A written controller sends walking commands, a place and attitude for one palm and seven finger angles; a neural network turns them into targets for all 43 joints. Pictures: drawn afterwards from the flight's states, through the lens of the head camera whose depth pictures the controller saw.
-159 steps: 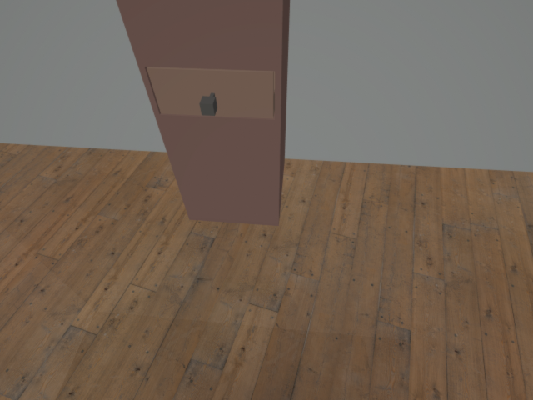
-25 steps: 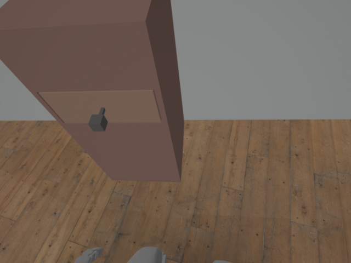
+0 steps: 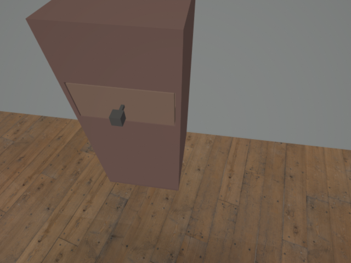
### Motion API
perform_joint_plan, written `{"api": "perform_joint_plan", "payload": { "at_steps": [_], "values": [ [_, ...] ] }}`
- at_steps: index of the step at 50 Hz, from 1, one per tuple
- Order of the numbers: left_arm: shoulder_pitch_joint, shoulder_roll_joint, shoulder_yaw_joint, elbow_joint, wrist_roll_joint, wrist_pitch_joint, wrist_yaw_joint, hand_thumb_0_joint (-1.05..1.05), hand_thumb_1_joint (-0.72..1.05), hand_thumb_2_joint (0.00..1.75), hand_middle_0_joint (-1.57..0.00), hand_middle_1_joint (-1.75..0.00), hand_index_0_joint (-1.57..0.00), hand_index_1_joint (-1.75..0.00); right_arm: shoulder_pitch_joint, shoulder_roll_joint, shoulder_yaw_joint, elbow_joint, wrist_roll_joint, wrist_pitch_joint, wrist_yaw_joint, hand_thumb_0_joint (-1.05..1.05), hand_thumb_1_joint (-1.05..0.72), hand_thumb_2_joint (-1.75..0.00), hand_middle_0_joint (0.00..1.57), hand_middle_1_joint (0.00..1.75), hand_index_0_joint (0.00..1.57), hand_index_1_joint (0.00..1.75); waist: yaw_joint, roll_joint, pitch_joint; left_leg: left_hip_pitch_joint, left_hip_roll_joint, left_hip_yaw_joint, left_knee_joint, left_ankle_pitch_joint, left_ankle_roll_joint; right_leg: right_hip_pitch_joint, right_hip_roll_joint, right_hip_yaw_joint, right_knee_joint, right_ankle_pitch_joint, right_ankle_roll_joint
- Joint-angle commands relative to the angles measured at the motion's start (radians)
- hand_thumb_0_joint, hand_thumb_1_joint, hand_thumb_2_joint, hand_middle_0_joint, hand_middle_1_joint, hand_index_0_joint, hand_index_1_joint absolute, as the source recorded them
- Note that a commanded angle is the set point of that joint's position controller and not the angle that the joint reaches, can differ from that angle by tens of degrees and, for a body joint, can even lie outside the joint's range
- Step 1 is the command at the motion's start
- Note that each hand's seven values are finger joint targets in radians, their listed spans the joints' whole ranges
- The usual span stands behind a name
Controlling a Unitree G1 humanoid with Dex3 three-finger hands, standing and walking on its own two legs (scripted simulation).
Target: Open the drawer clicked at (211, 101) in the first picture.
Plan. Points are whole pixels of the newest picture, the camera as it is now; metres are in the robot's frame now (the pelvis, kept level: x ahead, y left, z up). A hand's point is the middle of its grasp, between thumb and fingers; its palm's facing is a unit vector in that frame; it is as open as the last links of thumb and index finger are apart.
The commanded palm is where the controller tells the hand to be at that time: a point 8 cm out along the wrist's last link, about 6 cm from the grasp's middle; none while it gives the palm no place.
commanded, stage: come to a stop and stand still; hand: left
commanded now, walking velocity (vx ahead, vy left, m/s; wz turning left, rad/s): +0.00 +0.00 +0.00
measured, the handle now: (119, 113) +0.59 +0.26 -0.08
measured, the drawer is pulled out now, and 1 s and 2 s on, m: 0.00 0.00 0.00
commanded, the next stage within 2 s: look again from close up in 0.54 s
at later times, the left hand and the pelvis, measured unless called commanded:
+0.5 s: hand out of the picture +0.04 +0.18 -0.18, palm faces +0.02 -0.98 -0.19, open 7.3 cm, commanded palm none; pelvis +0.03 +0.01 +0.00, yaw -1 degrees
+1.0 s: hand out of the picture +0.06 +0.21 -0.17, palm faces -0.02 -0.97 -0.23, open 7.3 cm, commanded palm none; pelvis +0.03 +0.04 +0.00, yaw -3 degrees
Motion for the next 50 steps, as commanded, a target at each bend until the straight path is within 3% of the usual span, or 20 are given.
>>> {"api": "perform_joint_plan", "payload": {
  "at_steps": [1, 4, 5, 6, 7, 12, 19, 26, 31, 32, 33, 34, 35, 36, 38, 39, 40, 43, 45, 50],
  "values": [
    [0.012, 0.049, 0.0, -0.021, 0.01, -0.014, -0.007, 0.0, 0.9, 0.9, -0.2, -0.3, -0.2, -0.3, -0.025, -0.116, -0.007, -0.033, -0.002, -0.027, -0.018, 0.0, -0.9, -0.9, 0.2, 0.3, 0.2, 0.3, 0.027, 0.206, 0.109, -0.29, 0.15, -0.131, -0.26, -0.176, 0.073, 0.168, -0.037, 0.059, 0.043, -0.032, 0.018],
    [0.037, 0.065, -0.012, 0.009, 0.003, -0.029, -0.004, 0.0, 0.9, 0.9, -0.2, -0.3, -0.2, -0.3, 0.044, -0.088, 0.003, -0.001, 0.007, -0.035, -0.022, 0.0, -0.9, -0.9, 0.2, 0.3, 0.2, 0.3, 0.014, 0.071, 0.07, -0.192, 0.095, -0.06, -0.157, -0.027, 0.044, 0.205, -0.074, 0.114, -0.08, 0.044, 0.012],
    [0.03, 0.071, -0.012, 0.018, 0.0, -0.032, -0.001, 0.0, 0.9, 0.9, -0.2, -0.3, -0.2, -0.3, 0.072, -0.081, 0.002, 0.006, 0.009, -0.033, -0.021, 0.0, -0.9, -0.9, 0.2, 0.3, 0.2, 0.3, 0.003, 0.031, 0.064, -0.177, 0.08, -0.049, -0.142, -0.063, 0.035, 0.202, -0.088, 0.137, -0.111, -0.005, 0.008],
    [0.018, 0.071, -0.014, 0.017, -0.001, -0.034, 0.003, 0.0, 0.9, 0.9, -0.2, -0.3, -0.2, -0.3, 0.096, -0.073, 0.002, 0.011, 0.01, -0.027, -0.019, 0.0, -0.9, -0.9, 0.2, 0.3, 0.2, 0.3, -0.006, -0.049, 0.082, -0.166, 0.071, -0.042, -0.125, -0.07, 0.03, 0.181, -0.088, 0.152, -0.135, -0.054, 0.005],
    [0.019, 0.059, -0.016, 0.02, -0.002, -0.036, 0.005, 0.0, 0.9, 0.9, -0.2, -0.3, -0.2, -0.3, 0.118, -0.067, 0.003, 0.021, 0.009, -0.027, -0.02, 0.0, -0.9, -0.9, 0.2, 0.3, 0.2, 0.3, -0.013, -0.069, 0.067, -0.14, 0.063, -0.032, -0.113, -0.05, 0.031, 0.167, -0.098, 0.168, -0.157, -0.078, 0.001],
    [0.023, 0.035, -0.018, 0.025, -0.005, -0.042, 0.013, 0.0, 0.9, 0.9, -0.2, -0.3, -0.2, -0.3, 0.153, -0.04, 0.011, 0.044, 0.009, -0.04, -0.023, 0.0, -0.9, -0.9, 0.2, 0.3, 0.2, 0.3, -0.019, 0.0, 0.037, -0.09, 0.08, -0.025, -0.114, 0.051, 0.03, 0.186, -0.093, 0.146, -0.135, 0.031, -0.004],
    [0.035, 0.024, -0.021, 0.036, -0.008, -0.045, 0.018, 0.0, 0.9, 0.9, -0.2, -0.3, -0.2, -0.3, 0.163, -0.03, 0.014, 0.052, 0.011, -0.048, -0.035, 0.0, -0.9, -0.9, 0.2, 0.3, 0.2, 0.3, -0.019, 0.034, 0.017, -0.048, 0.096, -0.015, -0.099, 0.221, 0.019, 0.225, -0.094, 0.116, -0.072, 0.242, -0.012],
    [0.026, 0.025, -0.025, 0.028, -0.007, -0.043, 0.02, 0.0, 0.9, 0.9, -0.2, -0.3, -0.2, -0.3, 0.162, -0.029, 0.011, 0.056, 0.012, -0.044, -0.034, 0.0, -0.9, -0.9, 0.2, 0.3, 0.2, 0.3, -0.022, -0.007, 0.041, -0.036, 0.096, -0.012, -0.103, 0.201, 0.018, 0.213, -0.09, 0.115, -0.082, 0.229, -0.008],
    [0.012, 0.033, -0.024, 0.018, -0.007, -0.044, 0.02, 0.0, 0.9, 0.9, -0.2, -0.3, -0.2, -0.3, 0.161, -0.036, 0.011, 0.057, 0.012, -0.046, -0.033, 0.0, -0.9, -0.9, 0.2, 0.3, 0.2, 0.3, -0.024, 0.004, 0.034, -0.031, 0.098, -0.013, -0.11, 0.219, 0.016, 0.225, -0.088, 0.113, -0.079, 0.234, -0.008],
    [0.181, 0.087, -0.023, 0.049, 0.001, -0.078, 0.066, 0.0, 0.9, 0.9, -0.2, -0.3, -0.2, -0.3, 0.006, -0.093, -0.001, -0.022, 0.023, -0.074, -0.014, 0.0, -0.9, -0.9, 0.2, 0.3, 0.2, 0.3, 0.052, -0.032, -0.096, -0.03, 0.1, 0.063, 0.16, 0.264, -0.005, 0.277, -0.158, 0.19, -0.002, 0.777, 0.012],
    [0.142, 0.131, -0.012, 0.006, 0.001, -0.091, 0.06, 0.0, 0.9, 0.9, -0.2, -0.3, -0.2, -0.3, 0.096, -0.046, 0.001, -0.064, 0.023, -0.064, -0.011, 0.0, -0.9, -0.9, 0.2, 0.3, 0.2, 0.3, -0.027, -0.058, -0.18, -0.115, 0.036, 0.01, 0.153, -0.07, -0.003, 0.375, -0.24, 0.292, -0.001, 0.773, -0.041],
    [0.101, 0.108, -0.02, -0.013, 0.006, -0.092, 0.055, 0.0, 0.9, 0.9, -0.2, -0.3, -0.2, -0.3, 0.106, -0.024, 0.002, -0.054, 0.024, -0.062, -0.01, 0.0, -0.9, -0.9, 0.2, 0.3, 0.2, 0.3, -0.039, -0.035, -0.179, -0.085, 0.046, 0.017, 0.094, -0.111, -0.005, 0.308, -0.249, 0.274, -0.002, 0.646, -0.078],
    [0.055, 0.092, -0.028, -0.032, 0.006, -0.086, 0.049, 0.0, 0.9, 0.9, -0.2, -0.3, -0.2, -0.3, 0.151, -0.016, 0.006, -0.048, 0.021, -0.061, -0.008, 0.0, -0.9, -0.9, 0.2, 0.3, 0.2, 0.3, -0.065, 0.006, -0.146, -0.032, 0.043, 0.009, 0.006, -0.012, -0.001, 0.228, -0.203, 0.224, 0.021, 0.498, -0.074],
    [0.032, 0.072, -0.032, -0.038, -0.001, -0.079, 0.04, 0.0, 0.9, 0.9, -0.2, -0.3, -0.2, -0.3, 0.163, -0.022, 0.007, -0.044, 0.012, -0.062, -0.006, 0.0, -0.9, -0.9, 0.2, 0.3, 0.2, 0.3, -0.061, 0.086, -0.089, -0.024, 0.07, -0.006, -0.017, 0.111, 0.017, 0.169, -0.135, 0.171, 0.042, 0.345, -0.049],
    [0.037, 0.044, -0.041, -0.036, -0.002, -0.072, 0.032, 0.0, 0.9, 0.9, -0.2, -0.3, -0.2, -0.3, 0.158, -0.051, 0.011, -0.046, 0.006, -0.066, -0.013, 0.0, -0.9, -0.9, 0.2, 0.3, 0.2, 0.3, -0.042, 0.096, -0.023, -0.058, 0.109, -0.019, 0.002, 0.383, 0.032, 0.169, -0.093, 0.13, 0.06, 0.289, -0.024],
    [0.04, 0.04, -0.043, -0.034, -0.003, -0.068, 0.03, 0.0, 0.9, 0.9, -0.2, -0.3, -0.2, -0.3, 0.148, -0.059, 0.014, -0.054, 0.009, -0.066, -0.016, 0.0, -0.9, -0.9, 0.2, 0.3, 0.2, 0.3, -0.04, 0.059, 0.0, -0.061, 0.11, -0.024, -0.006, 0.392, 0.032, 0.164, -0.089, 0.124, 0.052, 0.26, -0.022],
    [0.041, 0.039, -0.045, -0.033, -0.004, -0.065, 0.028, 0.0, 0.9, 0.9, -0.2, -0.3, -0.2, -0.3, 0.139, -0.068, 0.016, -0.06, 0.011, -0.064, -0.017, 0.0, -0.9, -0.9, 0.2, 0.3, 0.2, 0.3, -0.039, 0.023, 0.023, -0.061, 0.108, -0.023, -0.015, 0.362, 0.033, 0.155, -0.088, 0.124, 0.042, 0.245, -0.019],
    [0.03, 0.041, -0.047, -0.041, -0.005, -0.055, 0.022, 0.0, 0.9, 0.9, -0.2, -0.3, -0.2, -0.3, 0.128, -0.081, 0.021, -0.062, 0.008, -0.064, -0.014, 0.0, -0.9, -0.9, 0.2, 0.3, 0.2, 0.3, -0.031, 0.016, 0.084, -0.104, 0.101, -0.034, -0.072, 0.216, 0.039, 0.137, -0.078, 0.132, 0.017, 0.12, -0.012],
    [0.033, 0.046, -0.048, -0.043, -0.005, -0.051, 0.019, 0.0, 0.9, 0.9, -0.2, -0.3, -0.2, -0.3, 0.125, -0.088, 0.025, -0.063, 0.007, -0.066, -0.012, 0.0, -0.9, -0.9, 0.2, 0.3, 0.2, 0.3, -0.033, -0.007, 0.095, -0.108, 0.093, -0.038, -0.091, 0.134, 0.042, 0.13, -0.077, 0.147, 0.002, 0.091, -0.011],
    [0.043, 0.053, -0.047, -0.046, -0.006, -0.052, 0.017, 0.0, 0.9, 0.9, -0.2, -0.3, -0.2, -0.3, 0.131, -0.09, 0.033, -0.041, 0.007, -0.07, -0.01, 0.0, -0.9, -0.9, 0.2, 0.3, 0.2, 0.3, -0.03, -0.017, 0.087, -0.109, 0.083, -0.035, -0.11, 0.083, 0.043, 0.149, -0.084, 0.157, -0.013, 0.093, -0.01]
  ]
}}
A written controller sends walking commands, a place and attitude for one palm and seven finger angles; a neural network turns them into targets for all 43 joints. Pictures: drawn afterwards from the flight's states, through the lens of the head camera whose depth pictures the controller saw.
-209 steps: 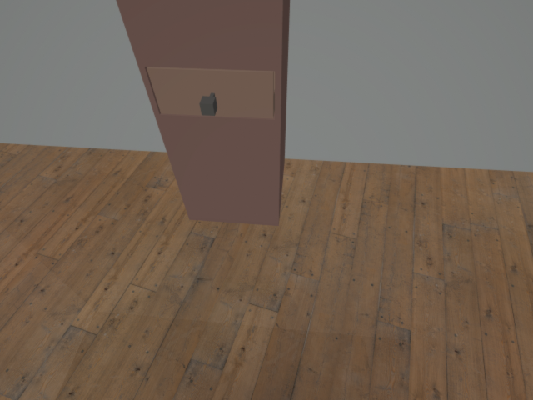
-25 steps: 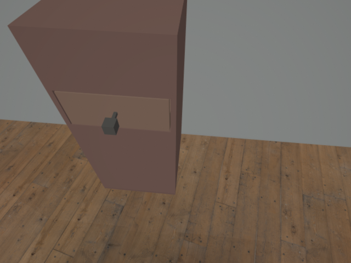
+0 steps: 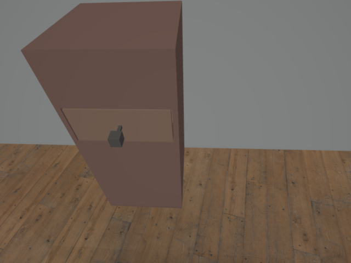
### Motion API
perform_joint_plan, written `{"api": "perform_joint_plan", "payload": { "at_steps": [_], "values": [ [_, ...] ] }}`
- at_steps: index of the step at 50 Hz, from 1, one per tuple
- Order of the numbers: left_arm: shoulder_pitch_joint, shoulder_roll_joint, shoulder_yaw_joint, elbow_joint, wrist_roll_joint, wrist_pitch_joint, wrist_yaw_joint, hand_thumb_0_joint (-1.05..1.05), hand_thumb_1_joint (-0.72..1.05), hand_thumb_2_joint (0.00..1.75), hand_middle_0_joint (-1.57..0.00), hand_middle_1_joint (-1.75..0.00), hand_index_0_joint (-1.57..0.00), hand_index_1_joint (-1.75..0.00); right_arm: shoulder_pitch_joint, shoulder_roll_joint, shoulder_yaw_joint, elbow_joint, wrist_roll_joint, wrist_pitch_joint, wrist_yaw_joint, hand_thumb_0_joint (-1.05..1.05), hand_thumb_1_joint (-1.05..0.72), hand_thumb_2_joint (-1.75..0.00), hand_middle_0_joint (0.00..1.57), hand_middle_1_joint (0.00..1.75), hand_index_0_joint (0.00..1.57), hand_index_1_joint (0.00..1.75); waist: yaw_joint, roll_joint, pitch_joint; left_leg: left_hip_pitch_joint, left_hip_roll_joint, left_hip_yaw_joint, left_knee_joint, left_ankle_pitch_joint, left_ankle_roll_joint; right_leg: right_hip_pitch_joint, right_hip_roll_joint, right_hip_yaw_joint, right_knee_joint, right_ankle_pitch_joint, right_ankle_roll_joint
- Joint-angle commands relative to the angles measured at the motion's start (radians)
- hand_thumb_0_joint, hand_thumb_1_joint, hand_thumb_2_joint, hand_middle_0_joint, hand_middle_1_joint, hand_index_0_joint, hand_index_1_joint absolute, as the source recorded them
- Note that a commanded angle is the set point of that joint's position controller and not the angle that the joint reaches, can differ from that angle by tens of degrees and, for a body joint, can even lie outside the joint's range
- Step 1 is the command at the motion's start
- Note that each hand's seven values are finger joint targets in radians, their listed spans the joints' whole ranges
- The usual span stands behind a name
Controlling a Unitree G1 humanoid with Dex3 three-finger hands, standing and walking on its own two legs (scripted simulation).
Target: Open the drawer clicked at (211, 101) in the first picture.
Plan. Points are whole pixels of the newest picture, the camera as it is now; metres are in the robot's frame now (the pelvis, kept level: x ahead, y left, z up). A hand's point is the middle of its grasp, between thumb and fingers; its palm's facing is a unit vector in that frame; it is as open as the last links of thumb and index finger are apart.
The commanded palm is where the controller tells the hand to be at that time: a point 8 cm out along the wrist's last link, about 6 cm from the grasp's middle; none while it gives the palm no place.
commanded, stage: look again from close up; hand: left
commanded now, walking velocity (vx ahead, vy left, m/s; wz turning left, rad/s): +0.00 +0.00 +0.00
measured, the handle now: (117, 134) +0.55 +0.25 -0.08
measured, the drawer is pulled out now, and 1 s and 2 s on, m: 0.00 0.00 0.00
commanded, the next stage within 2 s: raise the hand with hooked fingers in 0.16 s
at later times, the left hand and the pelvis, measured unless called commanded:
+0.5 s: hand (96, 242) +0.18 +0.20 -0.04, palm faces -0.08 -0.46 -0.89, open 7.7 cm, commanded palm +0.12 +0.22 -0.03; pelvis -0.03 -0.01 -0.01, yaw -1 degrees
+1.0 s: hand (87, 228) +0.20 +0.22 -0.02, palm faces +0.05 -0.07 -1.00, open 10.5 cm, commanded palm +0.17 +0.22 +0.03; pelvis -0.03 -0.02 -0.03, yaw +1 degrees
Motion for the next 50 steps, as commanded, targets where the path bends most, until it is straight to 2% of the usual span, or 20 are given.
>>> {"api": "perform_joint_plan", "payload": {
  "at_steps": [1, 12, 13, 14, 15, 16, 17, 18, 19, 20, 22, 24, 26, 28, 31, 33, 36, 40, 42, 50],
  "values": [
    [0.038, 0.094, 0.02, -0.03, 0.003, -0.009, 0.002, 0.0, 0.9, 0.9, -0.2, -0.3, -0.2, -0.3, 0.086, -0.083, -0.012, -0.014, -0.003, -0.018, -0.002, 0.0, -0.9, -0.9, 0.2, 0.3, 0.2, 0.3, -0.002, -0.052, 0.111, -0.213, 0.124, -0.11, -0.161, 0.17, 0.013, 0.087, -0.055, 0.077, -0.066, 0.119, -0.049],
    [0.066, 0.08, 0.02, -0.003, 0.002, -0.014, 0.003, 0.0, 0.9, 0.9, -0.2, -0.3, -0.2, -0.3, 0.11, -0.061, -0.007, 0.045, 0.0, -0.018, -0.004, 0.0, -0.9, -0.9, 0.2, 0.3, 0.2, 0.3, 0.002, -0.061, 0.092, -0.19, 0.118, -0.093, -0.146, 0.161, 0.01, 0.1, -0.068, 0.086, -0.079, 0.15, -0.052],
    [0.186, 0.133, 0.028, 0.035, 0.01, -0.03, 0.048, 0.0, 0.9, 0.9, -0.2, -0.3, -0.2, -0.3, -0.028, -0.101, -0.027, -0.027, 0.01, -0.023, 0.006, 0.0, -0.9, -0.9, 0.2, 0.3, 0.2, 0.3, 0.066, -0.302, 0.105, -0.258, 0.141, -0.034, 0.062, 0.268, -0.016, 0.114, -0.116, 0.094, -0.03, 0.633, -0.026],
    [-0.681, 0.428, -0.007, -1.41, 0.177, -0.205, 0.039, 0.0, 0.88, 0.89, -0.2, -0.32, -0.2, -0.32, -0.027, -0.271, -0.029, -0.361, 0.061, -0.175, -0.05, 0.0, -0.9, -0.9, 0.2, 0.3, 0.2, 0.3, -0.05, 0.044, -0.406, -0.075, 0.036, -0.068, -0.077, 0.394, 0.02, 0.198, -0.008, 0.194, 0.029, 0.362, -0.042],
    [-0.25, 0.359, 0.022, -1.176, 0.201, -0.109, 0.124, 0.0, 0.85, 0.88, -0.2, -0.33, -0.2, -0.33, -0.124, -0.193, -0.052, -0.338, 0.051, -0.261, -0.081, 0.0, -0.9, -0.9, 0.2, 0.3, 0.2, 0.3, 0.033, 0.256, -0.374, -0.049, 0.041, -0.043, -0.072, 0.529, -0.008, 0.132, 0.017, 0.105, 0.047, 0.134, -0.075],
    [-0.005, 0.202, -0.045, -1.053, 0.202, 0.039, 0.178, 0.0, 0.83, 0.87, -0.21, -0.34, -0.21, -0.34, -0.112, -0.147, -0.059, -0.324, 0.072, -0.288, -0.072, 0.0, -0.9, -0.9, 0.2, 0.3, 0.2, 0.3, 0.024, 0.256, -0.176, -0.149, 0.039, -0.053, -0.104, 0.406, -0.065, 0.026, 0.021, 0.052, 0.052, 0.005, -0.058],
    [-0.01, 0.119, -0.109, -1.056, 0.254, 0.054, 0.183, 0.0, 0.81, 0.86, -0.21, -0.36, -0.21, -0.36, -0.108, -0.144, -0.043, -0.326, 0.075, -0.304, -0.072, 0.0, -0.9, -0.9, 0.2, 0.3, 0.2, 0.3, 0.007, 0.098, -0.064, -0.221, 0.029, -0.052, -0.085, 0.303, -0.051, -0.024, 0.035, 0.038, 0.017, 0.023, -0.044],
    [-0.068, 0.181, -0.088, -1.109, 0.32, 0.036, 0.198, 0.0, 0.78, 0.85, -0.21, -0.37, -0.21, -0.37, -0.156, -0.181, -0.046, -0.376, 0.06, -0.316, -0.071, 0.0, -0.9, -0.9, 0.2, 0.3, 0.2, 0.3, -0.009, -0.012, 0.026, -0.286, 0.022, -0.09, -0.061, 0.185, -0.022, -0.086, 0.037, 0.075, -0.014, -0.02, -0.049],
    [-0.056, 0.246, -0.057, -1.109, 0.43, 0.012, 0.219, 0.0, 0.76, 0.84, -0.21, -0.39, -0.21, -0.39, -0.149, -0.218, -0.042, -0.393, 0.028, -0.311, -0.065, 0.0, -0.9, -0.9, 0.2, 0.3, 0.2, 0.3, -0.016, -0.094, -0.019, -0.319, 0.012, -0.096, -0.024, 0.124, -0.007, -0.114, 0.04, 0.084, -0.009, -0.085, -0.052],
    [-0.037, 0.242, -0.065, -1.104, 0.533, -0.004, 0.243, 0.0, 0.74, 0.83, -0.21, -0.4, -0.21, -0.4, -0.153, -0.22, -0.04, -0.434, -0.001, -0.294, -0.056, 0.0, -0.9, -0.9, 0.2, 0.3, 0.2, 0.3, -0.015, -0.173, -0.035, -0.366, 0.004, -0.102, 0.012, 0.098, -0.002, -0.152, 0.039, 0.081, 0.005, -0.143, -0.053],
    [0.105, 0.252, -0.012, -1.043, 0.737, -0.019, 0.308, 0.0, 0.69, 0.81, -0.22, -0.43, -0.22, -0.43, -0.175, -0.21, -0.074, -0.53, -0.034, -0.24, -0.019, 0.0, -0.9, -0.9, 0.2, 0.3, 0.2, 0.3, 0.037, -0.166, -0.116, -0.396, -0.027, -0.077, 0.066, 0.085, -0.021, -0.145, 0.043, 0.099, 0.011, -0.247, -0.064],
    [0.336, 0.183, -0.043, -0.957, 0.891, -0.032, 0.353, 0.0, 0.64, 0.79, -0.22, -0.47, -0.22, -0.47, -0.224, -0.21, -0.091, -0.595, -0.056, -0.157, 0.026, 0.0, -0.9, -0.9, 0.2, 0.3, 0.2, 0.3, 0.084, -0.262, -0.054, -0.482, -0.028, -0.056, 0.095, 0.062, -0.028, -0.166, 0.044, 0.131, -0.002, -0.27, -0.078],
    [0.422, 0.201, -0.002, -0.969, 0.981, -0.062, 0.375, 0.0, 0.6, 0.77, -0.22, -0.5, -0.22, -0.5, -0.27, -0.21, -0.093, -0.642, -0.049, -0.066, 0.07, 0.0, -0.9, -0.9, 0.2, 0.3, 0.2, 0.3, 0.128, -0.317, -0.055, -0.56, -0.032, -0.041, 0.117, 0.08, -0.03, -0.122, 0.04, 0.164, 0.024, -0.167, -0.088],
    [0.372, 0.237, 0.023, -1.09, 1.047, -0.103, 0.398, 0.0, 0.55, 0.75, -0.22, -0.53, -0.22, -0.53, -0.344, -0.198, -0.084, -0.696, -0.031, -0.012, 0.092, 0.0, -0.9, -0.9, 0.2, 0.3, 0.2, 0.3, 0.15, -0.231, -0.153, -0.557, -0.039, -0.023, 0.129, 0.11, -0.03, -0.069, 0.036, 0.163, 0.078, -0.081, -0.092],
    [0.206, 0.315, 0.081, -1.182, 1.13, -0.107, 0.458, 0.0, 0.48, 0.72, -0.23, -0.57, -0.23, -0.57, -0.36, -0.182, -0.078, -0.714, -0.034, 0.038, 0.093, 0.0, -0.9, -0.9, 0.2, 0.3, 0.2, 0.3, 0.14, -0.147, -0.179, -0.545, -0.055, -0.031, 0.174, 0.087, -0.021, -0.106, 0.042, 0.188, 0.105, -0.079, -0.092],
    [0.07, 0.305, 0.071, -1.203, 1.157, -0.098, 0.499, 0.0, 0.43, 0.7, -0.23, -0.6, -0.23, -0.6, -0.336, -0.166, -0.09, -0.709, -0.044, 0.054, 0.082, 0.0, -0.9, -0.9, 0.2, 0.3, 0.2, 0.3, 0.11, -0.096, -0.239, -0.515, -0.057, -0.027, 0.211, 0.071, -0.008, -0.156, 0.041, 0.197, 0.115, -0.086, -0.086],
    [-0.153, 0.378, 0.099, -1.327, 1.167, -0.109, 0.547, 0.0, 0.36, 0.67, -0.24, -0.64, -0.24, -0.64, -0.313, -0.154, -0.094, -0.69, -0.069, 0.062, 0.054, 0.0, -0.9, -0.9, 0.2, 0.3, 0.2, 0.3, 0.065, -0.051, -0.348, -0.453, -0.052, -0.056, 0.294, 0.097, 0.002, -0.227, 0.037, 0.212, 0.164, -0.04, -0.079],
    [-0.197, 0.39, 0.079, -1.316, 1.125, -0.126, 0.539, 0.0, 0.27, 0.63, -0.25, -0.7, -0.25, -0.7, -0.311, -0.153, -0.091, -0.679, -0.076, 0.048, 0.042, 0.0, -0.9, -0.9, 0.2, 0.3, 0.2, 0.3, 0.032, 0.024, -0.382, -0.397, -0.045, -0.06, 0.335, 0.137, 0.001, -0.266, 0.033, 0.172, 0.183, 0.009, -0.072],
    [-0.186, 0.367, 0.058, -1.28, 1.096, -0.097, 0.513, 0.0, 0.22, 0.61, -0.25, -0.74, -0.25, -0.74, -0.319, -0.152, -0.081, -0.672, -0.074, 0.052, 0.037, 0.0, -0.9, -0.9, 0.2, 0.3, 0.2, 0.3, 0.016, -0.025, -0.35, -0.427, -0.04, -0.065, 0.322, 0.135, 0.005, -0.23, 0.036, 0.145, 0.174, 0.038, -0.062],
    [-0.047, 0.367, 0.045, -1.237, 1.029, 0.02, 0.325, 0.0, 0.04, 0.53, -0.26, -0.86, -0.26, -0.86, -0.318, -0.158, -0.046, -0.675, -0.045, 0.062, 0.023, 0.0, -0.9, -0.9, 0.2, 0.3, 0.2, 0.3, 0.075, -0.124, -0.267, -0.451, -0.01, -0.062, 0.156, 0.174, -0.007, -0.025, 0.032, 0.084, 0.107, 0.079, -0.056]
  ]
}}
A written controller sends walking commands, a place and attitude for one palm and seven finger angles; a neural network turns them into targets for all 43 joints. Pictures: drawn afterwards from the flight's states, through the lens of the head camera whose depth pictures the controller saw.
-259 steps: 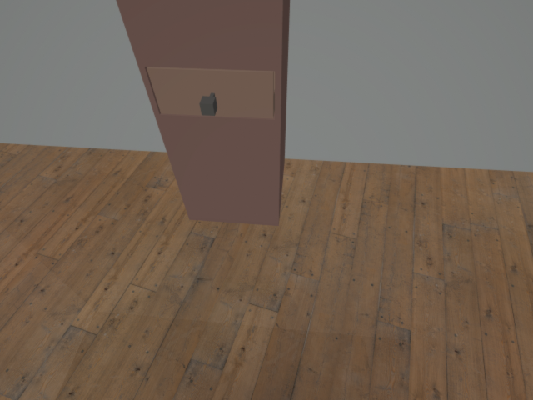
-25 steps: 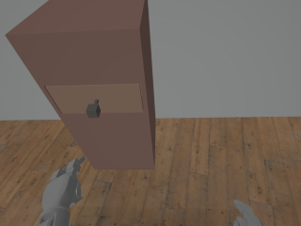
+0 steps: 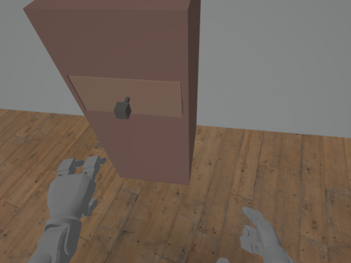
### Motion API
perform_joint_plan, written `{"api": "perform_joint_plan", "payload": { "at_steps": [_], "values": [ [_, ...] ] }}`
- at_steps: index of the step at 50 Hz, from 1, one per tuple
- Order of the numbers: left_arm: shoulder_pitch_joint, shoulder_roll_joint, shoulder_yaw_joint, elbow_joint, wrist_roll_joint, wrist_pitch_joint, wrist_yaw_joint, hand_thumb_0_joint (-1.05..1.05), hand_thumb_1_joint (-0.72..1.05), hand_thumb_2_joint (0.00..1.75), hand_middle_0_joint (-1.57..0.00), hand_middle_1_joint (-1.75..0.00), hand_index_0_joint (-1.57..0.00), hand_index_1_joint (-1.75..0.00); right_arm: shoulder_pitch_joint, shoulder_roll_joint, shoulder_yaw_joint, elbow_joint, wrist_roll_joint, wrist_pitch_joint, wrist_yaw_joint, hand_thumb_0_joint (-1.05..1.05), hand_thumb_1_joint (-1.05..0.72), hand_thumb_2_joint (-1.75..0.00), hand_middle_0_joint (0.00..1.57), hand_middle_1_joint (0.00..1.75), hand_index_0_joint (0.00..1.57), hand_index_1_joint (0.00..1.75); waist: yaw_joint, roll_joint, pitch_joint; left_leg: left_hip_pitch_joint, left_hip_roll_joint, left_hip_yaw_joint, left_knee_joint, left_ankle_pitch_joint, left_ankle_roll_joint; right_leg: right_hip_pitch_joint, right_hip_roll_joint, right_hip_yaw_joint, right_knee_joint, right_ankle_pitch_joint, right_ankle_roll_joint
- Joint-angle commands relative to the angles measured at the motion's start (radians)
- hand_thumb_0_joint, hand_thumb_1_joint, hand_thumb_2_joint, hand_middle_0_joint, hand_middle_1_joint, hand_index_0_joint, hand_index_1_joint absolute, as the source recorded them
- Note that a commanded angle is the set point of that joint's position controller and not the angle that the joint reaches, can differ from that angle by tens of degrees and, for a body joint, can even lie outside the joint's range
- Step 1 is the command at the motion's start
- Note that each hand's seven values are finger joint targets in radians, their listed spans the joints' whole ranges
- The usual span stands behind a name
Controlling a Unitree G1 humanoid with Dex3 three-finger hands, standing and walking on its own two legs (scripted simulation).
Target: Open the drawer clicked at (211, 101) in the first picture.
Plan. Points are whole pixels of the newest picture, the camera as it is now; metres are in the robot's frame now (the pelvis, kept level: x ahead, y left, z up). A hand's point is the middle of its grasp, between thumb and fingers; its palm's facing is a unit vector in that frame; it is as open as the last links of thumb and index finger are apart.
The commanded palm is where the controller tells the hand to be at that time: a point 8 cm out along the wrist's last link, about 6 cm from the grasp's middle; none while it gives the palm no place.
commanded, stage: raise the hand with hooked fingers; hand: left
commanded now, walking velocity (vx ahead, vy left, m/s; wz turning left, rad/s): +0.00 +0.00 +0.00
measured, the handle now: (124, 106) +0.59 +0.26 -0.04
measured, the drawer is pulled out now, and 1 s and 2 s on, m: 0.00 0.00 0.00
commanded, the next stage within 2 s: move the hooked fingers above the handle in 1.16 s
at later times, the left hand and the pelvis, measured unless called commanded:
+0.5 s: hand (84, 162) +0.29 +0.24 +0.07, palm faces +0.08 -0.07 -0.99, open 13.3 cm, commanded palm +0.27 +0.25 +0.13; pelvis +0.02 +0.02 +0.02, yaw +0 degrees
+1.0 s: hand (82, 143) +0.32 +0.25 +0.11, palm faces +0.00 -0.07 -1.00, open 13.8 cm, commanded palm +0.30 +0.25 +0.16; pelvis +0.02 +0.02 +0.03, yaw +0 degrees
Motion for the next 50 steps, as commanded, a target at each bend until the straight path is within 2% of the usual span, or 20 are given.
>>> {"api": "perform_joint_plan", "payload": {
  "at_steps": [1, 3, 6, 8, 10, 11, 14, 16, 18, 19, 21, 23, 27, 30, 31, 36, 38, 41, 43, 50],
  "values": [
    [0.003, 0.166, 0.102, -0.194, -0.022, 0.011, -0.046, 0.0, 0.01, 0.52, -0.26, -0.87, -0.26, -0.87, -0.092, -0.169, -0.06, -0.179, 0.007, -0.053, -0.023, 0.0, -0.9, -0.9, 0.2, 0.3, 0.2, 0.3, 0.004, -0.114, -0.18, -0.044, -0.027, -0.039, -0.208, 0.265, 0.025, 0.372, 0.017, 0.1, -0.177, 0.129, -0.019],
    [0.003, 0.182, 0.123, -0.22, -0.015, -0.011, -0.055, 0.0, -0.03, 0.5, -0.27, -0.9, -0.27, -0.9, -0.072, -0.169, -0.068, -0.171, 0.006, -0.058, -0.023, 0.0, -0.9, -0.9, 0.2, 0.3, 0.2, 0.3, 0.013, -0.097, -0.193, -0.032, -0.028, -0.039, -0.223, 0.29, 0.024, 0.403, 0.015, 0.102, -0.178, 0.154, -0.019],
    [-0.042, 0.201, 0.156, -0.267, -0.011, -0.039, -0.035, 0.0, -0.1, 0.47, -0.27, -0.94, -0.27, -0.94, -0.063, -0.173, -0.079, -0.172, 0.006, -0.063, -0.021, 0.0, -0.9, -0.9, 0.2, 0.3, 0.2, 0.3, 0.015, -0.06, -0.192, -0.012, -0.026, -0.042, -0.237, 0.309, 0.024, 0.403, 0.015, 0.091, -0.179, 0.163, -0.023],
    [-0.075, 0.194, 0.155, -0.266, -0.01, -0.051, -0.014, 0.0, -0.15, 0.45, -0.27, -0.98, -0.27, -0.98, -0.043, -0.176, -0.093, -0.157, 0.006, -0.069, -0.02, 0.0, -0.9, -0.9, 0.2, 0.3, 0.2, 0.3, 0.006, -0.029, -0.207, 0.021, -0.028, -0.043, -0.235, 0.341, 0.022, 0.39, 0.017, 0.083, -0.175, 0.185, -0.025],
    [-0.111, 0.207, 0.162, -0.278, -0.012, -0.058, 0.002, 0.0, -0.2, 0.43, -0.28, -1.0, -0.28, -1.0, -0.035, -0.183, -0.102, -0.147, 0.006, -0.073, -0.019, 0.0, -0.9, -0.9, 0.2, 0.3, 0.2, 0.3, -0.001, -0.024, -0.234, 0.052, -0.027, -0.045, -0.232, 0.388, 0.02, 0.388, 0.018, 0.079, -0.17, 0.229, -0.025],
    [-0.135, 0.207, 0.162, -0.289, -0.016, -0.055, 0.009, 0.0, -0.22, 0.42, -0.28, -1.02, -0.28, -1.02, -0.037, -0.184, -0.105, -0.149, 0.007, -0.074, -0.019, 0.0, -0.9, -0.9, 0.2, 0.3, 0.2, 0.3, -0.003, -0.034, -0.245, 0.056, -0.028, -0.047, -0.232, 0.387, 0.021, 0.395, 0.016, 0.074, -0.172, 0.226, -0.022],
    [-0.196, 0.184, 0.117, -0.268, -0.024, -0.039, 0.001, 0.0, -0.29, 0.39, -0.29, -1.07, -0.29, -1.07, -0.037, -0.193, -0.114, -0.13, 0.016, -0.077, -0.018, 0.0, -0.9, -0.9, 0.2, 0.3, 0.2, 0.3, -0.015, 0.0, -0.209, 0.09, -0.022, -0.046, -0.247, 0.417, 0.015, 0.365, 0.016, 0.055, -0.181, 0.233, -0.023],
    [-0.23, 0.2, 0.115, -0.263, -0.03, -0.02, -0.017, 0.0, -0.34, 0.37, -0.29, -1.1, -0.29, -1.1, -0.049, -0.197, -0.113, -0.131, 0.021, -0.073, -0.02, 0.0, -0.9, -0.9, 0.2, 0.3, 0.2, 0.3, -0.012, -0.008, -0.226, 0.106, -0.022, -0.049, -0.256, 0.438, 0.015, 0.387, 0.016, 0.049, -0.186, 0.237, -0.021],
    [-0.262, 0.201, 0.099, -0.232, -0.03, 0.0, -0.044, 0.0, -0.38, 0.35, -0.29, -1.12, -0.29, -1.12, -0.05, -0.195, -0.109, -0.121, 0.028, -0.069, -0.024, 0.0, -0.9, -0.9, 0.2, 0.3, 0.2, 0.3, -0.008, -0.031, -0.199, 0.109, -0.019, -0.045, -0.279, 0.423, 0.014, 0.399, 0.016, 0.044, -0.203, 0.224, -0.02],
    [-0.281, 0.199, 0.087, -0.229, -0.027, 0.008, -0.059, 0.0, -0.41, 0.34, -0.29, -1.14, -0.29, -1.14, -0.055, -0.195, -0.108, -0.119, 0.03, -0.067, -0.024, 0.0, -0.9, -0.9, 0.2, 0.3, 0.2, 0.3, -0.005, -0.019, -0.188, 0.118, -0.02, -0.041, -0.289, 0.429, 0.012, 0.406, 0.015, 0.044, -0.212, 0.23, -0.02],
    [-0.322, 0.217, 0.091, -0.238, -0.032, 0.018, -0.088, 0.0, -0.45, 0.32, -0.3, -1.17, -0.3, -1.17, -0.062, -0.195, -0.103, -0.124, 0.034, -0.061, -0.027, 0.0, -0.9, -0.9, 0.2, 0.3, 0.2, 0.3, -0.001, -0.008, -0.197, 0.139, -0.019, -0.04, -0.303, 0.444, 0.012, 0.432, 0.015, 0.043, -0.223, 0.239, -0.02],
    [-0.345, 0.226, 0.09, -0.213, -0.031, 0.026, -0.116, 0.0, -0.5, 0.3, -0.3, -1.2, -0.3, -1.2, -0.061, -0.189, -0.095, -0.12, 0.037, -0.057, -0.03, 0.0, -0.9, -0.9, 0.2, 0.3, 0.2, 0.3, 0.01, -0.025, -0.184, 0.142, -0.021, -0.037, -0.323, 0.445, 0.012, 0.459, 0.015, 0.041, -0.236, 0.248, -0.019],
    [-0.448, 0.248, 0.089, -0.174, -0.038, 0.037, -0.166, 0.0, -0.5, 0.3, -0.3, -1.2, -0.3, -1.2, -0.069, -0.185, -0.08, -0.117, 0.043, -0.044, -0.036, 0.0, -0.9, -0.9, 0.2, 0.3, 0.2, 0.3, 0.002, -0.044, -0.152, 0.141, -0.026, -0.024, -0.353, 0.411, 0.017, 0.496, 0.015, 0.049, -0.274, 0.249, -0.015],
    [-0.508, 0.266, 0.092, -0.164, -0.043, 0.031, -0.199, 0.0, -0.5, 0.3, -0.3, -1.2, -0.3, -1.2, -0.063, -0.181, -0.076, -0.112, 0.043, -0.043, -0.041, 0.0, -0.9, -0.9, 0.2, 0.3, 0.2, 0.3, 0.005, -0.042, -0.178, 0.161, -0.031, -0.019, -0.364, 0.428, 0.019, 0.533, 0.014, 0.049, -0.289, 0.281, -0.014],
    [-0.529, 0.274, 0.096, -0.157, -0.05, 0.029, -0.21, 0.0, -0.5, 0.3, -0.3, -1.2, -0.3, -1.2, -0.065, -0.184, -0.072, -0.113, 0.043, -0.041, -0.043, 0.0, -0.9, -0.9, 0.2, 0.3, 0.2, 0.3, -0.001, -0.045, -0.178, 0.163, -0.029, -0.022, -0.369, 0.423, 0.019, 0.538, 0.015, 0.051, -0.297, 0.278, -0.013],
    [-0.62, 0.308, 0.108, -0.169, -0.066, -0.001, -0.251, 0.0, -0.5, 0.3, -0.3, -1.2, -0.3, -1.2, -0.061, -0.182, -0.069, -0.105, 0.043, -0.042, -0.044, 0.0, -0.9, -0.9, 0.2, 0.3, 0.2, 0.3, -0.001, -0.012, -0.222, 0.191, -0.033, -0.023, -0.38, 0.479, 0.017, 0.589, 0.011, 0.053, -0.311, 0.341, -0.013],
    [-0.633, 0.308, 0.107, -0.144, -0.073, -0.011, -0.264, 0.0, -0.5, 0.3, -0.3, -1.2, -0.3, -1.2, -0.05, -0.184, -0.071, -0.094, 0.044, -0.039, -0.044, 0.0, -0.9, -0.9, 0.2, 0.3, 0.2, 0.3, -0.003, -0.03, -0.212, 0.19, -0.032, -0.022, -0.386, 0.493, 0.016, 0.588, 0.011, 0.043, -0.316, 0.351, -0.012],
    [-0.55, 0.289, 0.111, -0.095, -0.088, -0.016, -0.287, 0.0, -0.5, 0.3, -0.3, -1.2, -0.3, -1.2, -0.044, -0.189, -0.076, -0.101, 0.051, -0.035, -0.035, 0.0, -0.9, -0.9, 0.2, 0.3, 0.2, 0.3, 0.007, -0.057, -0.202, 0.175, -0.029, -0.017, -0.395, 0.503, 0.013, 0.597, 0.012, 0.042, -0.322, 0.36, -0.011],
    [-0.546, 0.288, 0.109, -0.12, -0.092, -0.031, -0.297, 0.0, -0.5, 0.3, -0.3, -1.2, -0.3, -1.2, -0.035, -0.195, -0.082, -0.101, 0.049, -0.032, -0.03, 0.0, -0.9, -0.9, 0.2, 0.3, 0.2, 0.3, 0.011, -0.063, -0.194, 0.174, -0.029, -0.014, -0.396, 0.523, 0.014, 0.592, 0.011, 0.037, -0.319, 0.376, -0.011],
    [-0.559, 0.322, 0.156, -0.172, -0.087, -0.086, -0.245, 0.0, -0.5, 0.3, -0.3, -1.2, -0.3, -1.2, -0.024, -0.199, -0.095, -0.104, 0.047, -0.036, -0.025, 0.0, -0.9, -0.9, 0.2, 0.3, 0.2, 0.3, 0.017, -0.031, -0.227, 0.174, -0.031, -0.024, -0.397, 0.515, 0.01, 0.585, 0.009, 0.042, -0.314, 0.352, -0.014]
  ]
}}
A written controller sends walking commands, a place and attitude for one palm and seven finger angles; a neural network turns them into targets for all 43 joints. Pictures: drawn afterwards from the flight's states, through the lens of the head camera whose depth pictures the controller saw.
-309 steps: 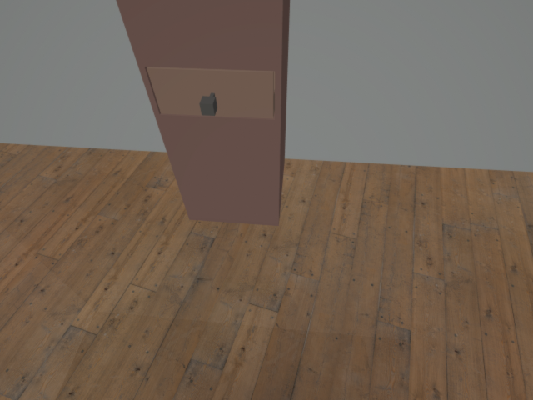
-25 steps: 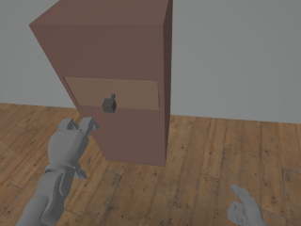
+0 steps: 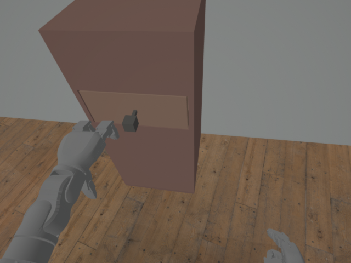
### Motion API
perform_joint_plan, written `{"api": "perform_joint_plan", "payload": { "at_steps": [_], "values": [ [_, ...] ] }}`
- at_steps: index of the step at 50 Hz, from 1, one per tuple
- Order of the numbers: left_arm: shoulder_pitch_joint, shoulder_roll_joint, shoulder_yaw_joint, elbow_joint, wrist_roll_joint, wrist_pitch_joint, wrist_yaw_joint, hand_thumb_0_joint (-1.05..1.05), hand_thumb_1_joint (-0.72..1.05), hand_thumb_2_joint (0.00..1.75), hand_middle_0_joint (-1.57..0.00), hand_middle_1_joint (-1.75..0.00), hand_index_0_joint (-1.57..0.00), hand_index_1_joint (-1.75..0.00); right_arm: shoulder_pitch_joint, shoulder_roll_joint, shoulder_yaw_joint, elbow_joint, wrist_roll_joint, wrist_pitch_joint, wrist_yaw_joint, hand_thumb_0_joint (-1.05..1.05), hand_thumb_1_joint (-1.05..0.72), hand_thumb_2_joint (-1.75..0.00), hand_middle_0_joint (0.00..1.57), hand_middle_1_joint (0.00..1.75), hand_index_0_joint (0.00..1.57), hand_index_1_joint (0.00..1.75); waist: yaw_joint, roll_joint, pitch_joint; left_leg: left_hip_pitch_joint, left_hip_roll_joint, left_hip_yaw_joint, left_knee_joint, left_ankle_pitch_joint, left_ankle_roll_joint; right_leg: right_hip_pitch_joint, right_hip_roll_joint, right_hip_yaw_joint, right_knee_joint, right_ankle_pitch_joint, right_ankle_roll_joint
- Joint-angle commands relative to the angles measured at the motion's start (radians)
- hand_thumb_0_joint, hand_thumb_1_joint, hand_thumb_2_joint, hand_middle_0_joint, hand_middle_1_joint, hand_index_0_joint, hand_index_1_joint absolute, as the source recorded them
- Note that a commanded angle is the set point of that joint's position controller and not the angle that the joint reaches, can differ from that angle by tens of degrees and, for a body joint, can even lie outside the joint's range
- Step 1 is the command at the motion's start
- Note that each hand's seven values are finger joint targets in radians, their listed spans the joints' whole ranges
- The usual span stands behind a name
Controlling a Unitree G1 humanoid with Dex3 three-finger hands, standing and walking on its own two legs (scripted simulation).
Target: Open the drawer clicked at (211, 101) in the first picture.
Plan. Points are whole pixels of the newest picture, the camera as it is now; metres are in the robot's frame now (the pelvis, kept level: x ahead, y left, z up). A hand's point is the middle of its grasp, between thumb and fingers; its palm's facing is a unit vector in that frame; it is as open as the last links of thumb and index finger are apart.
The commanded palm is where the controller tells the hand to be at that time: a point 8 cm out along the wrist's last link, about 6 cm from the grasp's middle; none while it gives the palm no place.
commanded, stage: raise the hand with hooked fingers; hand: left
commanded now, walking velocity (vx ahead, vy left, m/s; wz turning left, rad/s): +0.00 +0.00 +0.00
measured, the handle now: (132, 119) +0.57 +0.25 -0.08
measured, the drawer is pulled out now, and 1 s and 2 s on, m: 0.00 0.00 0.00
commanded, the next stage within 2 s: move the hooked fingers above the handle in 0.16 s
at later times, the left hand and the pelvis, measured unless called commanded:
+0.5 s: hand (98, 155) +0.33 +0.24 +0.06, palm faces -0.03 -0.03 -1.00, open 13.8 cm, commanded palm +0.32 +0.25 +0.11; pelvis -0.01 +0.00 +0.00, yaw +1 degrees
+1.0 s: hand (111, 135) +0.41 +0.24 +0.03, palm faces -0.03 +0.00 -1.00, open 13.8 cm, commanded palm +0.39 +0.25 +0.09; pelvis -0.01 +0.00 -0.01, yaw +0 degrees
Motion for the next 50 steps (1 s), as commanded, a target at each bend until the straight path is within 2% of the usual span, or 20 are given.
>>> {"api": "perform_joint_plan", "payload": {
  "at_steps": [1, 5, 10, 13, 16, 17, 18, 20, 21, 22, 24, 26, 28, 32, 35, 38, 40, 46, 48, 50],
  "values": [
    [-0.249, 0.229, 0.169, -0.211, 0.005, -0.03, 0.087, 0.0, -0.5, 0.3, -0.3, -1.2, -0.3, -1.2, -0.102, -0.1, -0.045, -0.158, -0.003, -0.055, -0.003, 0.0, -0.9, -0.9, 0.2, 0.3, 0.2, 0.3, 0.011, -0.06, -0.281, -0.107, -0.013, -0.027, -0.059, 0.357, -0.01, 0.315, 0.015, 0.039, -0.011, 0.218, -0.038],
    [-0.263, 0.211, 0.151, -0.198, 0.016, -0.026, 0.127, 0.0, -0.5, 0.3, -0.3, -1.2, -0.3, -1.2, -0.097, -0.097, -0.05, -0.144, -0.001, -0.057, -0.004, 0.0, -0.9, -0.9, 0.2, 0.3, 0.2, 0.3, 0.006, -0.018, -0.282, -0.089, -0.014, -0.023, -0.059, 0.356, -0.014, 0.287, 0.015, 0.032, -0.011, 0.202, -0.04],
    [-0.263, 0.194, 0.122, -0.162, 0.017, 0.005, 0.124, 0.0, -0.5, 0.3, -0.3, -1.2, -0.3, -1.2, -0.104, -0.1, -0.05, -0.138, 0.005, -0.053, -0.006, 0.0, -0.9, -0.9, 0.2, 0.3, 0.2, 0.3, 0.0, -0.056, -0.262, -0.094, -0.01, -0.022, -0.075, 0.335, -0.015, 0.28, 0.019, 0.024, -0.021, 0.17, -0.039],
    [-0.264, 0.198, 0.117, -0.177, 0.017, 0.008, 0.107, 0.0, -0.5, 0.3, -0.3, -1.2, -0.3, -1.2, -0.108, -0.102, -0.047, -0.138, 0.004, -0.051, -0.008, 0.0, -0.9, -0.9, 0.2, 0.3, 0.2, 0.3, 0.004, -0.046, -0.272, -0.086, -0.009, -0.024, -0.08, 0.341, -0.016, 0.294, 0.019, 0.023, -0.022, 0.169, -0.04],
    [-0.356, 0.188, 0.096, -0.067, 0.019, 0.013, 0.093, 0.0, -0.5, 0.3, -0.3, -1.2, -0.3, -1.2, -0.098, -0.105, -0.039, -0.123, 0.01, -0.046, -0.017, 0.0, -0.9, -0.9, 0.2, 0.3, 0.2, 0.3, -0.03, -0.1, -0.192, -0.124, -0.009, -0.024, -0.083, 0.252, -0.011, 0.232, 0.023, 0.016, -0.041, 0.094, -0.035],
    [-0.406, 0.182, 0.077, -0.038, 0.026, 0.008, 0.091, 0.0, -0.5, 0.3, -0.3, -1.2, -0.3, -1.2, -0.089, -0.105, -0.038, -0.12, 0.01, -0.049, -0.021, 0.0, -0.9, -0.9, 0.2, 0.3, 0.2, 0.3, -0.032, -0.095, -0.18, -0.129, -0.01, -0.021, -0.085, 0.226, -0.009, 0.216, 0.02, 0.014, -0.043, 0.069, -0.034],
    [-0.448, 0.178, 0.063, -0.013, 0.031, 0.0, 0.09, 0.0, -0.5, 0.3, -0.3, -1.2, -0.3, -1.2, -0.08, -0.104, -0.038, -0.115, 0.01, -0.051, -0.025, 0.0, -0.9, -0.9, 0.2, 0.3, 0.2, 0.3, -0.037, -0.085, -0.188, -0.124, -0.013, -0.021, -0.082, 0.209, -0.008, 0.204, 0.021, 0.013, -0.044, 0.051, -0.035],
    [-0.514, 0.228, 0.099, 0.028, 0.044, -0.021, 0.093, 0.0, -0.5, 0.3, -0.3, -1.2, -0.3, -1.2, -0.057, -0.107, -0.042, -0.11, 0.006, -0.055, -0.033, 0.0, -0.9, -0.9, 0.2, 0.3, 0.2, 0.3, -0.032, -0.093, -0.251, -0.123, -0.019, -0.021, -0.067, 0.225, -0.005, 0.227, 0.02, 0.019, -0.033, 0.075, -0.035],
    [-0.549, 0.246, 0.109, 0.041, 0.048, -0.031, 0.095, 0.0, -0.5, 0.3, -0.3, -1.2, -0.3, -1.2, -0.057, -0.108, -0.042, -0.11, 0.006, -0.055, -0.036, 0.0, -0.9, -0.9, 0.2, 0.3, 0.2, 0.3, -0.036, -0.07, -0.267, -0.126, -0.021, -0.02, -0.061, 0.216, -0.006, 0.226, 0.02, 0.025, -0.031, 0.065, -0.034],
    [-0.585, 0.224, 0.085, 0.056, 0.049, -0.045, 0.098, 0.0, -0.5, 0.3, -0.3, -1.2, -0.3, -1.2, -0.043, -0.102, -0.045, -0.107, 0.004, -0.058, -0.036, 0.0, -0.9, -0.9, 0.2, 0.3, 0.2, 0.3, -0.041, -0.065, -0.283, -0.122, -0.022, -0.019, -0.052, 0.226, -0.005, 0.224, 0.015, 0.024, -0.024, 0.079, -0.033],
    [-0.596, 0.222, 0.089, 0.097, 0.049, -0.066, 0.103, 0.0, -0.5, 0.3, -0.3, -1.2, -0.3, -1.2, -0.028, -0.102, -0.049, -0.103, 0.004, -0.06, -0.037, 0.0, -0.9, -0.9, 0.2, 0.3, 0.2, 0.3, -0.038, -0.035, -0.301, -0.129, -0.024, -0.02, -0.042, 0.265, -0.011, 0.22, 0.018, 0.02, -0.007, 0.119, -0.038],
    [-0.622, 0.242, 0.112, 0.164, 0.049, -0.079, 0.111, 0.0, -0.5, 0.3, -0.3, -1.2, -0.3, -1.2, -0.009, -0.106, -0.055, -0.096, 0.005, -0.059, -0.037, 0.0, -0.9, -0.9, 0.2, 0.3, 0.2, 0.3, -0.046, -0.061, -0.309, -0.152, -0.024, -0.019, -0.026, 0.27, -0.009, 0.214, 0.02, 0.022, 0.001, 0.131, -0.035],
    [-0.61, 0.231, 0.11, 0.205, 0.051, -0.087, 0.118, 0.0, -0.5, 0.3, -0.3, -1.2, -0.3, -1.2, 0.007, -0.106, -0.06, -0.098, 0.005, -0.057, -0.034, 0.0, -0.9, -0.9, 0.2, 0.3, 0.2, 0.3, -0.038, -0.064, -0.313, -0.171, -0.024, -0.015, -0.019, 0.284, -0.009, 0.213, 0.018, 0.02, 0.014, 0.152, -0.037],
    [-0.633, 0.218, 0.1, 0.274, 0.059, -0.091, 0.131, 0.0, -0.5, 0.3, -0.3, -1.2, -0.3, -1.2, 0.029, -0.114, -0.069, -0.103, 0.008, -0.046, -0.026, 0.0, -0.9, -0.9, 0.2, 0.3, 0.2, 0.3, -0.044, -0.093, -0.341, -0.214, -0.025, -0.01, 0.004, 0.297, -0.002, 0.215, 0.017, 0.025, 0.037, 0.186, -0.035],
    [-0.658, 0.251, 0.128, 0.285, 0.072, -0.099, 0.147, 0.0, -0.5, 0.3, -0.3, -1.2, -0.3, -1.2, 0.052, -0.122, -0.08, -0.097, 0.005, -0.038, -0.023, 0.0, -0.9, -0.9, 0.2, 0.3, 0.2, 0.3, -0.044, -0.068, -0.395, -0.215, -0.024, -0.005, 0.023, 0.341, -0.001, 0.221, 0.019, 0.031, 0.059, 0.238, -0.037],
    [-0.694, 0.256, 0.134, 0.335, 0.074, -0.106, 0.168, 0.0, -0.5, 0.3, -0.3, -1.2, -0.3, -1.2, 0.07, -0.127, -0.086, -0.089, 0.007, -0.033, -0.023, 0.0, -0.9, -0.9, 0.2, 0.3, 0.2, 0.3, -0.058, -0.08, -0.377, -0.248, -0.025, -0.006, 0.032, 0.302, 0.005, 0.196, 0.02, 0.03, 0.064, 0.207, -0.035],
    [-0.748, 0.288, 0.153, 0.379, 0.084, -0.111, 0.186, 0.0, -0.5, 0.3, -0.3, -1.2, -0.3, -1.2, 0.088, -0.132, -0.089, -0.075, 0.006, -0.032, -0.027, 0.0, -0.9, -0.9, 0.2, 0.3, 0.2, 0.3, -0.072, -0.088, -0.377, -0.26, -0.024, -0.006, 0.041, 0.279, 0.008, 0.175, 0.022, 0.032, 0.069, 0.189, -0.034],
    [-0.874, 0.326, 0.166, 0.481, 0.103, -0.126, 0.227, 0.0, -0.5, 0.3, -0.3, -1.2, -0.3, -1.2, 0.133, -0.143, -0.101, -0.045, 0.001, -0.033, -0.03, 0.0, -0.9, -0.9, 0.2, 0.3, 0.2, 0.3, -0.098, -0.069, -0.433, -0.288, -0.028, -0.007, 0.075, 0.287, 0.013, 0.153, 0.023, 0.037, 0.093, 0.206, -0.033],
    [-0.871, 0.32, 0.159, 0.511, 0.103, -0.129, 0.231, 0.0, -0.5, 0.3, -0.3, -1.2, -0.3, -1.2, 0.146, -0.142, -0.104, -0.042, 0.0, -0.032, -0.027, 0.0, -0.9, -0.9, 0.2, 0.3, 0.2, 0.3, -0.092, -0.058, -0.456, -0.297, -0.029, 0.0, 0.081, 0.284, 0.014, 0.159, 0.022, 0.041, 0.099, 0.213, -0.033],
    [-0.907, 0.311, 0.138, 0.567, 0.108, -0.123, 0.23, 0.0, -0.5, 0.3, -0.3, -1.2, -0.3, -1.2, 0.159, -0.148, -0.103, -0.032, 0.001, -0.029, -0.028, 0.0, -0.9, -0.9, 0.2, 0.3, 0.2, 0.3, -0.113, -0.074, -0.435, -0.317, -0.027, 0.0, 0.089, 0.274, 0.015, 0.128, 0.025, 0.036, 0.104, 0.209, -0.031]
  ]
}}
